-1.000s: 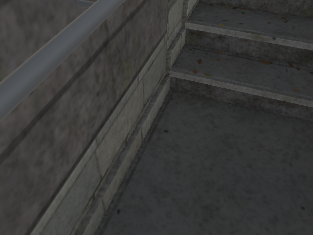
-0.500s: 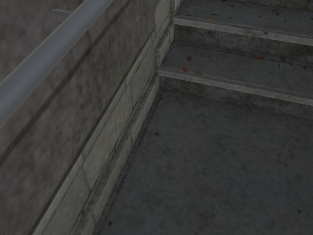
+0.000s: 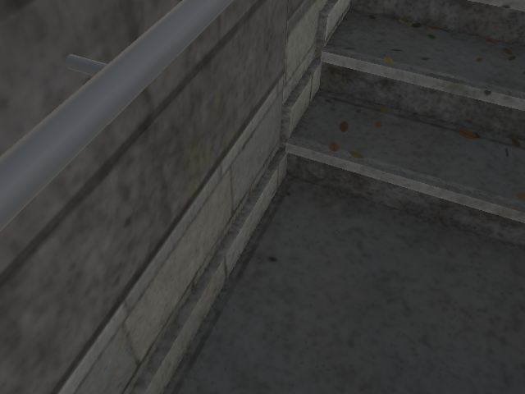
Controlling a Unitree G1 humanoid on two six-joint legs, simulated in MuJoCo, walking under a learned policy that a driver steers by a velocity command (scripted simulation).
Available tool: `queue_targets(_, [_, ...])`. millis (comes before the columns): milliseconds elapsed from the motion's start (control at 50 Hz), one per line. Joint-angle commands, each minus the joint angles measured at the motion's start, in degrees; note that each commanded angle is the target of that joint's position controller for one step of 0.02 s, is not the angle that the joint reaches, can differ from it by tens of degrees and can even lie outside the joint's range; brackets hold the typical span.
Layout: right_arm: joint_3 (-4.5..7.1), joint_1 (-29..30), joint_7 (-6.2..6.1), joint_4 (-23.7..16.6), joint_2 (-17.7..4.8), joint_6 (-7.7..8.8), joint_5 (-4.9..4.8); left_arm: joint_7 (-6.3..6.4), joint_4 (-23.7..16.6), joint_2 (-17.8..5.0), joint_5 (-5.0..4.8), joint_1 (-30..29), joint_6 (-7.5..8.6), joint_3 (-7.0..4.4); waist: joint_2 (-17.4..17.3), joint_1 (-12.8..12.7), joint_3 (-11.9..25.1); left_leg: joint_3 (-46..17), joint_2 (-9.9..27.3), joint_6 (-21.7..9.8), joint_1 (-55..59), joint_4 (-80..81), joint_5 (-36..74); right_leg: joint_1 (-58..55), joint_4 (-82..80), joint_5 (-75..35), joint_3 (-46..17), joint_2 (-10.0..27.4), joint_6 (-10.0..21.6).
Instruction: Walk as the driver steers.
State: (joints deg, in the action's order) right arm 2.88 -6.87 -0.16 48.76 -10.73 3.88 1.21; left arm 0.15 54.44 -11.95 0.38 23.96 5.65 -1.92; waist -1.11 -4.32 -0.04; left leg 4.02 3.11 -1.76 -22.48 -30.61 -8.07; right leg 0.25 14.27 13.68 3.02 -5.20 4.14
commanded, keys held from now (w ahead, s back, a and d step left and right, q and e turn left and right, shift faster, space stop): w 0.12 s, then w+e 0.82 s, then w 0.06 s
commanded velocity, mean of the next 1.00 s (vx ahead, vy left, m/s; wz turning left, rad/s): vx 0.40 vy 0.00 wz -0.38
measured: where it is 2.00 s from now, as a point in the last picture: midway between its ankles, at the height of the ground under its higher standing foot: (423, 359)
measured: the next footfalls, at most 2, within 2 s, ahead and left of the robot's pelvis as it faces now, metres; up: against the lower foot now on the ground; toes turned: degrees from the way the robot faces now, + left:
left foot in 0.02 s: +0.14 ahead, +0.10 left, +0.00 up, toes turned +5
right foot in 0.52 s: +0.17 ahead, -0.19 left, +0.00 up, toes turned -14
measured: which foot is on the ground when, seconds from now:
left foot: up 0.00-0.00, down 0.02-0.52, up 0.54-1.00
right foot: down 0.00-0.06, up 0.08-0.50, down 0.52-1.00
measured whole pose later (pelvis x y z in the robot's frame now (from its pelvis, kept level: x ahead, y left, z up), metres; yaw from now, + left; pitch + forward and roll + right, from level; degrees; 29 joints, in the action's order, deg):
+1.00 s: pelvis +0.33 -0.19 -0.02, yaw -27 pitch +3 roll +0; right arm 1.0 2.4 1.1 41.8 -14.4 1.8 1.4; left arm 0.5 52.3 -15.0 0.4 29.8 4.2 -3.2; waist -0.9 -6.3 -2.4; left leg 1.9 -0.4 -0.9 -34.0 -31.9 -2.5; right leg -8.7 12.2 21.5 -13.3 -7.2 7.7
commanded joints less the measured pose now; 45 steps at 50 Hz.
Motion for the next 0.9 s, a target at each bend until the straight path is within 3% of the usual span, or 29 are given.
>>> queue_targets(20, [0.82, -13.50, -2.19, 2.67, -3.84, 1.11, 0.67, 0.71, -2.33, -6.14, -0.64, -2.24, 1.17, -0.38, -0.73, 5.64, 0.11, 0.15, -1.28, -1.32, 15.60, 9.34, 12.78, 5.81, 10.71, -50.78, -7.23, 14.17, 4.83])
queue_targets(40, [1.59, -18.44, -2.67, 3.14, -6.96, 1.46, 1.89, 1.17, -2.73, -4.80, -0.81, -1.40, 1.19, 0.16, -1.20, 6.55, 5.37, -4.94, 4.27, -2.56, 23.99, 7.63, 25.51, 9.30, 17.81, -37.54, -5.41, 12.05, 3.35])
queue_targets(60, [3.09, -20.89, -2.67, 2.85, -12.43, 1.41, 1.61, 1.38, -1.40, 0.33, -2.91, 7.67, 0.29, 1.48, -12.39, 5.20, 12.95, -17.60, 16.80, -12.60, 35.07, 3.84, 41.05, 17.88, 31.72, -6.23, -1.36, 4.81, 1.29])
queue_targets(80, [3.57, -23.99, -2.29, 2.72, -12.55, 1.18, 0.11, 1.90, -0.11, -4.36, -2.15, 5.55, -1.20, 0.07, -8.41, 8.78, 12.89, -29.17, 23.78, -18.13, 32.03, 10.66, 33.11, 24.45, 45.78, 20.19, -1.69, -0.74, 0.96])
queue_targets(100, [3.02, -18.63, -1.89, 1.57, -11.90, 1.12, -0.60, 1.75, -0.32, -4.70, 0.03, 3.07, -2.44, -0.62, -0.29, 5.85, 5.78, -26.63, 22.36, -16.96, 24.39, 13.64, 19.63, 28.33, 51.98, 19.15, -6.08, 1.60, 1.55])
queue_targets(120, [2.33, -13.22, -1.92, -0.08, -9.96, 1.10, -0.28, 1.45, -0.52, -4.15, 0.66, 0.77, -2.91, -0.74, 1.47, 4.67, 1.42, -23.86, 20.19, -14.78, 18.96, 16.39, 9.48, 30.17, 52.31, 14.13, -7.55, 3.29, 2.00])
queue_targets(140, [1.72, -11.12, -2.33, -0.41, -8.84, 1.20, -0.05, 1.55, -0.91, -3.08, 0.56, -1.36, -3.42, -0.66, 0.42, 3.83, -2.55, -19.25, 18.22, -12.31, 13.82, 18.81, 9.09, 29.27, 50.19, 9.87, -8.58, 5.05, 1.56])
queue_targets(160, [1.56, -10.19, -3.15, -0.55, -7.40, 1.28, -0.52, 2.71, -1.40, -3.32, 0.69, -2.00, -4.72, -1.26, 0.33, 2.85, -5.03, -16.53, 17.25, -10.39, 10.97, 20.27, 12.76, 28.31, 48.09, 7.23, -8.17, 4.52, 0.40])
queue_targets(220, [1.08, -12.13, -2.92, 0.39, -5.80, 2.92, -0.98, 1.63, -2.38, -2.91, 1.23, -2.04, -6.65, -1.43, -5.47, 2.41, -0.10, -8.37, 13.23, -9.78, 11.61, 19.83, 9.01, 26.99, 48.54, 2.83, -6.14, 4.80, 0.23])
queue_targets(260, [1.12, -12.38, -2.75, 1.11, -5.73, 2.24, -0.28, 0.26, -4.82, -1.87, 2.29, -4.56, -6.44, -1.26, -9.11, 2.08, 0.25, -2.90, 10.67, -9.16, 9.17, 19.85, 3.58, 25.17, 43.28, 2.49, -4.11, 5.90, -0.36])
queue_targets(300, [0.90, -13.32, -2.89, 1.73, -5.56, 1.66, -0.55, -0.41, -7.11, -0.96, 2.21, -8.03, -5.85, -0.68, -12.20, 2.79, -0.05, 1.31, 8.05, -7.74, 6.34, 19.35, -1.79, 21.03, 34.04, 2.63, -2.09, 6.62, -0.93])
queue_targets(320, [2.71, -15.84, -2.50, 0.51, -10.80, 2.72, -0.83, -0.89, -7.55, -2.61, 2.46, -11.55, -7.06, -1.05, -6.54, 6.09, 0.19, -8.09, 16.86, -9.39, 10.66, 23.24, -14.57, 27.18, 34.36, 1.69, -1.78, 7.16, -0.79])
queue_targets(340, [3.44, -18.59, -2.74, 1.59, -12.67, 3.08, -1.69, -1.29, -10.68, -2.99, 3.90, -15.50, -7.08, -0.95, -5.74, 6.53, -0.55, -13.42, 20.51, -10.23, 14.71, 25.43, -22.80, 33.40, 34.80, 1.63, -3.35, 9.27, -1.30])
queue_targets(380, [3.49, -18.82, -2.49, 2.37, -11.64, 2.95, -1.29, -2.62, -11.93, -2.66, 3.79, -15.71, -6.43, -0.94, -6.96, 6.31, -0.76, -9.26, 18.67, -8.47, 16.24, 24.44, -22.62, 33.96, 32.12, 2.61, -3.26, 10.12, -0.70])
queue_targets(400, [3.74, -17.25, -1.72, 1.69, -12.12, 2.76, -0.91, -3.34, -11.60, -2.92, 2.87, -15.09, -5.78, -1.06, -7.55, 5.73, -1.10, -7.93, 17.63, -7.66, 14.76, 25.42, -24.80, 31.86, 29.84, 2.62, -1.81, 9.78, -0.94])
queue_targets(440, [3.58, -13.05, -0.33, 1.01, -11.21, 1.63, -0.31, -5.06, -11.93, -2.52, 2.64, -14.32, -4.74, -0.86, -9.47, 4.57, -2.13, -1.48, 14.85, -5.67, 7.89, 24.36, -21.25, 22.41, 24.47, 5.15, 1.63, 7.94, -0.34])
queue_targets(480, [3.58, -12.59, 0.02, 0.89, -11.95, 0.41, -0.29, -5.18, -11.11, -2.20, 2.42, -11.06, -4.60, -0.74, -7.68, 3.34, -1.90, 0.52, 14.59, -5.51, 6.06, 21.10, -26.89, 15.65, 17.68, 4.98, 4.30, 6.01, 0.42])
queue_targets(500, [3.60, -12.71, -0.38, 0.78, -12.04, -0.67, 0.43, -5.31, -9.41, -3.10, 2.51, -7.28, -4.64, -1.35, -5.56, 2.83, -2.15, 3.45, 12.47, -4.81, 3.77, 15.31, -29.79, 11.55, 14.85, 7.77, 5.37, 3.74, 1.20])
queue_targets(520, [2.86, -14.40, -0.23, 1.02, -9.19, -1.33, 0.61, -4.86, -7.11, -4.93, 2.53, -0.33, -3.70, -2.03, 0.78, 0.43, -0.90, 6.97, 10.04, -3.66, -1.03, 4.61, -30.09, 2.75, 9.62, 10.22, 1.57, 2.94, 2.88])
queue_targets(540, [1.48, -11.79, 0.51, -0.94, -5.23, -1.47, 2.23, -3.57, -5.65, -9.85, 2.66, 6.28, -2.36, -3.49, 16.92, -2.83, -1.79, 11.27, 5.29, -1.73, -9.48, -16.99, -26.16, -1.49, 1.56, 23.68, -15.14, 13.97, 4.30])
queue_targets(560, [1.11, -5.39, 0.98, -5.99, -5.03, -1.10, 1.67, -2.38, -7.44, -16.24, 0.76, 6.87, -2.30, -4.78, 23.89, -3.32, -5.53, 5.08, -2.00, -0.88, -27.46, -28.35, -23.91, -3.18, -10.30, 41.17, -42.22, 24.37, 9.36])
queue_targets(580, [1.76, -3.18, 0.85, -7.18, -8.21, -1.08, 2.09, -1.80, -7.65, -14.62, 0.54, 3.46, -2.65, -4.46, 13.58, -0.84, -8.49, -1.99, 1.02, -1.20, -29.44, -33.65, -17.92, -0.14, -9.51, 30.59, -42.05, 25.51, 10.74])
queue_targets(620, [1.66, -6.94, 0.78, -5.37, -8.32, -0.08, 1.01, -1.12, -9.04, -11.74, 0.25, -1.40, -2.00, -3.71, 8.09, 3.56, -5.31, -4.38, 2.96, -0.56, -21.99, -30.88, -7.56, 3.14, -5.63, 9.29, -27.50, 18.74, 7.69])
queue_targets(660, [1.61, -7.08, 1.12, -3.81, -8.49, -0.52, 2.37, -0.66, -10.40, -9.60, -0.35, -4.11, -1.35, -2.88, 7.59, 4.44, -1.80, -4.69, 2.74, 0.27, -18.43, -27.31, -4.08, 1.41, -5.47, -2.58, -22.25, 15.36, 6.47])
queue_targets(680, [1.51, -5.90, 1.44, -4.34, -8.71, -0.80, 2.48, -0.62, -10.12, -10.18, -0.43, -3.17, -1.25, -2.95, 5.63, 4.50, -0.53, -4.17, 1.51, 1.34, -18.01, -25.90, -2.57, 0.05, -4.44, -10.32, -21.05, 14.98, 6.74])
queue_targets(760, [1.13, 1.22, 2.25, -6.44, -8.03, -2.09, 1.25, -0.20, -7.02, -10.05, -1.32, 3.95, -1.37, -3.22, 6.15, 2.41, -1.45, -2.56, 0.10, 3.53, -23.33, -23.46, 0.09, -4.61, -3.62, -24.42, -19.41, 13.98, 6.70])
queue_targets(800, [0.93, 5.38, 2.05, -8.04, -8.16, -2.18, 1.15, -0.11, -6.46, -8.95, -0.76, 6.20, -1.51, -2.85, 6.07, 1.39, -2.17, -2.75, 0.00, 3.96, -24.54, -20.52, 1.91, -4.78, -3.33, -25.34, -19.63, 13.15, 6.58])
queue_targets(860, [0.23, 11.04, 2.33, -10.42, -7.34, -2.07, 1.21, 0.37, -5.81, -10.93, -0.23, 7.06, -1.33, -3.34, 5.37, 0.78, -3.78, -2.07, -1.47, 3.85, -23.47, -12.61, 4.92, -4.23, -1.70, -30.91, -20.79, 13.22, 6.66])
queue_targets(900, [-0.30, 14.11, 2.04, -11.14, -7.69, -1.77, -0.01, 0.41, -5.75, -11.91, 0.03, 6.95, -0.73, -3.62, 6.72, -0.96, -4.70, -1.59, -2.79, 2.93, -17.62, -5.25, 7.46, -2.48, -1.05, -35.82, -19.64, 11.58, 5.85])
Velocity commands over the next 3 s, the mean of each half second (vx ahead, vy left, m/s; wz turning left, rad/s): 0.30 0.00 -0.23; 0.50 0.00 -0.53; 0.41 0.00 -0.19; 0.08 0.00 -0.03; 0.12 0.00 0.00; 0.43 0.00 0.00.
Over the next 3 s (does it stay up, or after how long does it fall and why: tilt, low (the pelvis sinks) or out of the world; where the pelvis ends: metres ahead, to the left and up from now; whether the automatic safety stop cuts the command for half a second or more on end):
stays up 0.87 -0.49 -0.02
